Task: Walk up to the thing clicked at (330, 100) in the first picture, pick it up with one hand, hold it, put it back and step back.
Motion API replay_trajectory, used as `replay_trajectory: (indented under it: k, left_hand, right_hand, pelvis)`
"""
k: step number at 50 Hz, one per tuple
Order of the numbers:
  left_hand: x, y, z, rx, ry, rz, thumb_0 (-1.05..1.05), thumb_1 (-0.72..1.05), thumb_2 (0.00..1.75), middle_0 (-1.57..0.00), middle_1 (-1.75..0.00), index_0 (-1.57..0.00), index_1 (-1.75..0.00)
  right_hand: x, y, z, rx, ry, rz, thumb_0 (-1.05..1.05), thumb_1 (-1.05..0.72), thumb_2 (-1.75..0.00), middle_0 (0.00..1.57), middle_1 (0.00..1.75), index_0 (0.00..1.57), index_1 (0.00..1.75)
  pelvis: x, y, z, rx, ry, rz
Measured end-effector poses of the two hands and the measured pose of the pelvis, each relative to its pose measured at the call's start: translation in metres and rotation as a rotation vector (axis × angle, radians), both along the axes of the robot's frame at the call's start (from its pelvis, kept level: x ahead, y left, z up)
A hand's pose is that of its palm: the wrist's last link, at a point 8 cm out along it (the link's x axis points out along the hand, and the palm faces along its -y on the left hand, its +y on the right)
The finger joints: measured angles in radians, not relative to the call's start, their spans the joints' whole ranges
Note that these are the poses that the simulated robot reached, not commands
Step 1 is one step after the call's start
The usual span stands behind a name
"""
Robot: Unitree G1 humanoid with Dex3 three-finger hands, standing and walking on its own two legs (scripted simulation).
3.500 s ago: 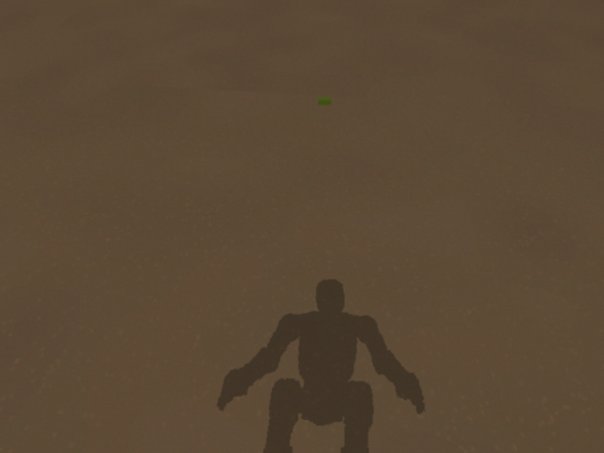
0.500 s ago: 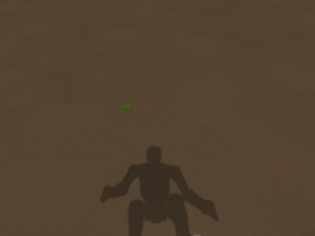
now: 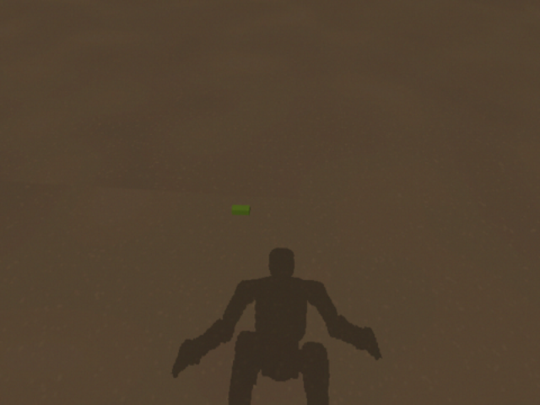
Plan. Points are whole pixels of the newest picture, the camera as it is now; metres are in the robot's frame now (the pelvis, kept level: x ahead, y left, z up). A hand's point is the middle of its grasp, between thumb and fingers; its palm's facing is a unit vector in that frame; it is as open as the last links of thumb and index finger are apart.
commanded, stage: walk up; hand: left
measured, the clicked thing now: (240, 210) +1.13 +0.24 -0.75
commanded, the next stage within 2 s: none
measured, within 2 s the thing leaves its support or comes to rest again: neither
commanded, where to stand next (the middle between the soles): +0.76 +0.01 m, yaw -2 degrees
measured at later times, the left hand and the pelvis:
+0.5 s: hand (142, 313) +0.31 +0.28 -0.13, palm faces -0.11 -0.92 -0.39, open 7.4 cm; pelvis +0.22 +0.00 +0.00, yaw -3 degrees
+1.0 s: hand (152, 260) +0.45 +0.31 -0.16, palm faces -0.07 -0.93 -0.36, open 7.4 cm; pelvis +0.39 +0.03 -0.01, yaw -2 degrees
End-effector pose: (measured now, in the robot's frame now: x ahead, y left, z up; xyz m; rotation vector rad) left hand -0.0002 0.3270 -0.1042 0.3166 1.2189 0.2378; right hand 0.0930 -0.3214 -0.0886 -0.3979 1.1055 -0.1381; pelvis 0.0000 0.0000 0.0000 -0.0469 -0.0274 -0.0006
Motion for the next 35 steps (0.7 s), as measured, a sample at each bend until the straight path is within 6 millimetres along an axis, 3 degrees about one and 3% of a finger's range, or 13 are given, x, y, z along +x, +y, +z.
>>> replay_trajectory:
  k: [5,12,21,27,30,35]
  left_hand:
    - [0.042,0.019,-0.021,-0.011,0.063,0.002,0.01,0.9,0.9,-0.2,-0.3,-0.2,-0.3]
    - [0.133,0.02,-0.008,-0.045,0.009,-0.076,0.01,0.91,0.9,-0.2,-0.3,-0.2,-0.3]
    - [0.25,0.01,0.012,-0.017,-0.048,-0.138,0.01,0.9,0.9,-0.2,-0.3,-0.2,-0.3]
    - [0.334,-0.012,0.015,0.042,-0.132,-0.164,0.01,0.9,0.9,-0.2,-0.3,-0.2,-0.3]
    - [0.359,-0.023,0.022,0.039,-0.18,-0.155,0.01,0.9,0.9,-0.2,-0.3,-0.2,-0.3]
    - [0.376,-0.027,0.029,0.031,-0.169,-0.137,0.0,0.9,0.9,-0.2,-0.3,-0.21,-0.3]
  right_hand:
    - [0.065,0.024,0.008,-0.023,-0.103,0.006,0.01,-0.91,-0.9,0.2,0.3,0.21,0.3]
    - [0.096,0.038,0.025,-0.015,-0.114,-0.045,0.01,-0.91,-0.9,0.2,0.3,0.21,0.3]
    - [0.112,0.017,0.006,0.007,-0.001,-0.128,0.01,-0.9,-0.9,0.2,0.3,0.21,0.31]
    - [0.145,-0.009,-0.027,0.022,0.074,-0.165,0.01,-0.9,-0.9,0.2,0.3,0.21,0.3]
    - [0.173,-0.01,-0.031,0.032,0.094,-0.147,0.01,-0.91,-0.9,0.2,0.3,0.2,0.3]
    - [0.232,-0.004,-0.022,0.054,0.048,-0.105,0.01,-0.91,-0.9,0.2,0.3,0.2,0.3]
  pelvis:
    - [0.046,0.02,-0.008,0.024,-0.009,-0.005]
    - [0.1,0.029,0.009,0.045,-0.016,-0.028]
    - [0.176,0.019,0.01,0.064,-0.014,-0.042]
    - [0.233,-0.005,-0.008,0.054,-0.009,-0.042]
    - [0.253,-0.009,-0.005,0.054,-0.016,-0.04]
    - [0.284,-0.007,0.005,0.043,-0.016,-0.032]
